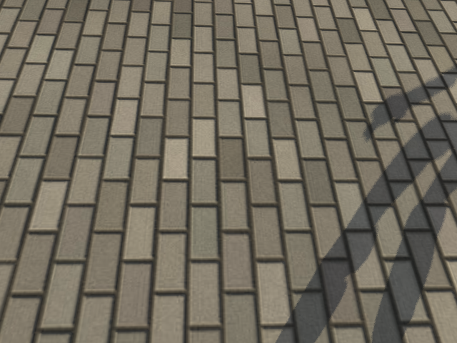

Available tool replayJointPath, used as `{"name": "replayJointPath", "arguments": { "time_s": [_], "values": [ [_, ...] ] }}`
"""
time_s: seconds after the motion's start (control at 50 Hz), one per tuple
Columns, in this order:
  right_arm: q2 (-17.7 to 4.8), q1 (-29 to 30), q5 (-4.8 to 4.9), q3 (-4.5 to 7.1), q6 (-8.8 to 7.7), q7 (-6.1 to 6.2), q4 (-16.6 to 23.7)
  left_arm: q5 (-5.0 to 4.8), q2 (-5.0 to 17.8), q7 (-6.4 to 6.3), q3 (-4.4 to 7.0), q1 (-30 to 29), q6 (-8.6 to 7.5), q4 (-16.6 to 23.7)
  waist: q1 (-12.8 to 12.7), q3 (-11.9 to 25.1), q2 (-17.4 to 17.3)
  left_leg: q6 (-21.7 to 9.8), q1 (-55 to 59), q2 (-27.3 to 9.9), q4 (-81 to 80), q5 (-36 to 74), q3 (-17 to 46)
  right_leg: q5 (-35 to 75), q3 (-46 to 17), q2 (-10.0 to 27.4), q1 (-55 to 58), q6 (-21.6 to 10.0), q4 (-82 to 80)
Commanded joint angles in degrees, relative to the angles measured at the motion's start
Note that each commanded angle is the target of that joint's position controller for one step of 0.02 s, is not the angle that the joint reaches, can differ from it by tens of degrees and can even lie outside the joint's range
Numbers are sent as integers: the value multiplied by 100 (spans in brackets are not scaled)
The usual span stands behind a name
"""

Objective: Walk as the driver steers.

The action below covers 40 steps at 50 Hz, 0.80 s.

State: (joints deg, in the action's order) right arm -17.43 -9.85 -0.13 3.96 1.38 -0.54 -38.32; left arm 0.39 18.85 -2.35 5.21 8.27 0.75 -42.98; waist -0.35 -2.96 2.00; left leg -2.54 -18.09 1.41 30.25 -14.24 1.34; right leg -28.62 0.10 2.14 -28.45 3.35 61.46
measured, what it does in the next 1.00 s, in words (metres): steps on the spot: right foot, then left foot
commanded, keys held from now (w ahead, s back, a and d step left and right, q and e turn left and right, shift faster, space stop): q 0.16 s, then no key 0.84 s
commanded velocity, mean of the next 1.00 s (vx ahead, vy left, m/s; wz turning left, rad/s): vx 0.00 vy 0.00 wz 0.23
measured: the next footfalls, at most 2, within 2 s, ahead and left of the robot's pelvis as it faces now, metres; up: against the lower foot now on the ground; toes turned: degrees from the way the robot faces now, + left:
right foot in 0.36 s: +0.07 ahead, -0.14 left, +0.00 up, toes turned +13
left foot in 0.64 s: +0.00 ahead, +0.12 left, +0.00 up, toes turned +8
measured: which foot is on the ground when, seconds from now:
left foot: down 0.00-0.38, up 0.40-0.62, down 0.64-1.00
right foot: up 0.00-0.34, down 0.36-1.00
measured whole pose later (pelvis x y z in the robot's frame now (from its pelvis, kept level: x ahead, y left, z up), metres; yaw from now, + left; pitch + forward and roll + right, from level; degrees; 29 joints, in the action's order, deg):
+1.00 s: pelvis -0.01 +0.00 +0.00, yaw +11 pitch -2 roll +0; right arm -12.8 -13.2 -0.8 1.3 0.2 1.2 -44.6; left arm 0.5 14.9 -1.0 2.0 11.2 -0.3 -48.5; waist -0.7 -2.0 0.1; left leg 0.2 -11.4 0.8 31.3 -18.2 3.3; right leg -15.5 -2.2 1.6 -12.9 2.6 30.1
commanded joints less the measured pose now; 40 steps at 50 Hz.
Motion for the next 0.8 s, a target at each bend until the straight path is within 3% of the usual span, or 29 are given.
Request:
{"name": "replayJointPath", "arguments": {
  "time_s": [0.02,0.16,0.28,0.34,0.36,0.38,0.4,0.42,0.44,0.48,0.54,0.56,0.6,0.62,0.64,0.66,0.68,0.7,0.72,0.8],
  "values": [
    [-944,175,69,234,-94,110,426,26,600,-80,178,-63,-58,427,-31,780,-938,-1049,1031,-1370,-1036,2653,1609,506,-388,-40,-746,40,542],
    [-1071,36,66,285,-24,241,484,-24,339,-1,79,-238,-127,548,112,804,-1026,-1050,1055,-1168,-1029,1494,1993,935,-509,-263,-349,177,-1163],
    [-968,113,21,211,36,155,485,-86,370,142,56,-135,-199,568,211,789,-1145,-1046,722,-1186,-818,1527,2357,740,-364,-274,616,42,-2187],
    [-789,254,92,116,62,162,462,-49,255,224,26,202,-279,492,-77,773,-1017,-712,523,-897,-532,1455,2321,1922,-258,-248,1579,-192,-3890],
    [-625,51,46,61,33,171,427,48,448,216,48,247,-297,527,-8,834,-694,-391,212,-668,-308,799,2134,2576,-649,237,2102,-362,-4091],
    [-393,-271,-85,-10,-12,159,417,147,827,185,91,204,-282,631,293,941,460,-28,-230,-19,596,-564,1404,3765,-1613,1220,2471,-796,-4167],
    [-544,-97,-36,50,-49,172,519,244,690,209,24,35,-283,544,352,669,1222,237,-406,254,824,-1572,790,3786,-2325,1764,1753,-1646,-4345],
    [-855,-27,-52,137,-50,205,439,196,428,222,-50,-183,-319,658,201,567,954,446,-304,56,1433,-1808,737,3480,-2259,1722,1619,-1837,-4456],
    [-908,75,-10,192,-34,212,415,148,427,205,-54,-174,-328,619,127,534,883,541,-504,75,1810,-1754,674,3333,-2097,1543,1772,-1740,-4417],
    [-746,-4,-3,197,60,231,298,17,523,175,-48,-234,-340,574,119,464,682,746,-708,-85,2228,-1623,683,3470,-1801,1372,1939,-1589,-4263],
    [-234,-42,37,31,61,178,189,-1,407,188,-89,-254,-243,497,92,550,693,823,-193,-175,1260,-1324,270,4043,-1131,901,1946,-1382,-3992],
    [-191,0,58,14,45,169,168,3,387,193,-98,-170,-203,462,26,618,759,819,-1,-157,821,-1051,160,4179,-1078,850,2019,-1386,-3909],
    [-212,-181,63,27,33,149,34,-54,347,208,-131,-113,-146,402,128,695,748,722,610,-73,-577,117,-50,3995,-974,723,2031,-1263,-3747],
    [-327,-162,18,39,34,143,18,-65,317,218,-146,76,-166,345,74,700,651,617,970,-130,-960,727,75,3647,-995,670,1914,-1076,-3762],
    [-598,-143,-35,77,39,170,86,2,264,247,-181,218,-227,319,-21,787,299,465,1369,-479,-852,1555,470,3055,-939,572,1649,-791,-3705],
    [-922,-107,-38,150,57,195,63,81,258,299,-187,405,-299,321,-282,791,-379,195,1363,-668,-423,1816,621,2433,-589,225,1480,-550,-3676],
    [-678,-105,-41,120,49,147,10,97,206,300,-217,219,-314,280,-128,783,-602,11,900,-607,-456,946,607,1894,-292,16,1760,-328,-3615],
    [-468,-64,-69,56,22,112,14,83,254,292,-211,-15,-300,281,-37,571,-510,11,643,-562,-590,510,643,1790,-243,-16,1783,-240,-3512],
    [-419,-52,-102,33,-10,116,-29,63,201,268,-218,-97,-273,273,-33,469,-510,72,497,-537,-664,344,643,1840,-232,-4,1782,-244,-3471],
    [-383,-192,-81,-15,-140,150,-139,32,181,184,-215,17,-184,161,-46,251,-579,178,318,-469,-661,334,601,2002,-261,7,1740,-265,-3434]
  ]
}}
Keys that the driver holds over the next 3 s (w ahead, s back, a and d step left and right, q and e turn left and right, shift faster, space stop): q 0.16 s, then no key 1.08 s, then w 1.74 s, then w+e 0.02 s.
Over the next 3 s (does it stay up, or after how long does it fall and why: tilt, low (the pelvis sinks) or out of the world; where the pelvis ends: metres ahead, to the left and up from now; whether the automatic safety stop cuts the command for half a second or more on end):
stays up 0.83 0.14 -0.01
